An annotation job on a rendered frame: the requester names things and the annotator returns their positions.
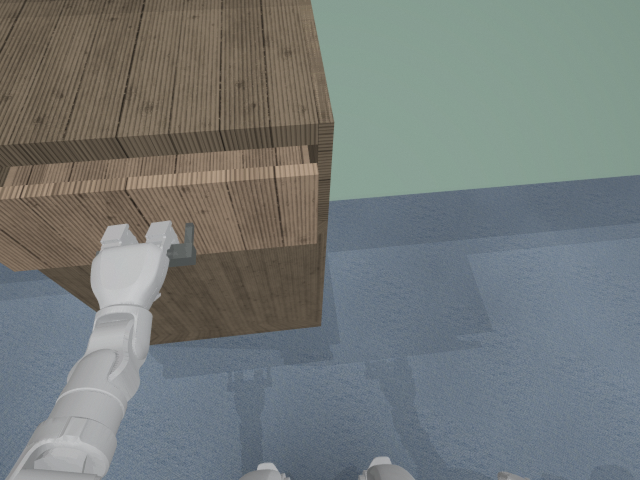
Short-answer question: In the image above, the left robot forearm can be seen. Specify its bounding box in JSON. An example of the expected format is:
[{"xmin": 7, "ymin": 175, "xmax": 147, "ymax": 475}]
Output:
[{"xmin": 5, "ymin": 304, "xmax": 153, "ymax": 480}]

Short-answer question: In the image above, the robot right shin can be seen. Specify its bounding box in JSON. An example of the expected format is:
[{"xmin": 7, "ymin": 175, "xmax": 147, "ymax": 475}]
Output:
[{"xmin": 367, "ymin": 456, "xmax": 391, "ymax": 470}]

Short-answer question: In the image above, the cabinet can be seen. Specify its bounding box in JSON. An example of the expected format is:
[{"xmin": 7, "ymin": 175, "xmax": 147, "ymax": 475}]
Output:
[{"xmin": 0, "ymin": 0, "xmax": 334, "ymax": 345}]

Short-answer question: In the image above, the robot left shin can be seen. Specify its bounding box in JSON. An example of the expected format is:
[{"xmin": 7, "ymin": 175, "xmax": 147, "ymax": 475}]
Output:
[{"xmin": 257, "ymin": 463, "xmax": 279, "ymax": 472}]

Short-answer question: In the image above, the handle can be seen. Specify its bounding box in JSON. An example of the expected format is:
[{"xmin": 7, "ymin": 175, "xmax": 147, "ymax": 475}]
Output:
[{"xmin": 96, "ymin": 223, "xmax": 196, "ymax": 267}]

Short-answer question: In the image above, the drawer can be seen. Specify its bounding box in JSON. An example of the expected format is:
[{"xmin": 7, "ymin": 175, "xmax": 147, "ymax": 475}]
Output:
[{"xmin": 0, "ymin": 145, "xmax": 319, "ymax": 272}]

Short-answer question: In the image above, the left robot hand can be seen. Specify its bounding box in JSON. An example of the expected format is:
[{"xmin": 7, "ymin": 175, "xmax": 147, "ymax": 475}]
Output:
[{"xmin": 91, "ymin": 220, "xmax": 180, "ymax": 311}]

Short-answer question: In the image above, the robot shin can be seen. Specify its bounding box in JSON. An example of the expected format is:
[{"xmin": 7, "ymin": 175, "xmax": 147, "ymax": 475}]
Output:
[
  {"xmin": 367, "ymin": 456, "xmax": 391, "ymax": 470},
  {"xmin": 257, "ymin": 463, "xmax": 279, "ymax": 472}
]

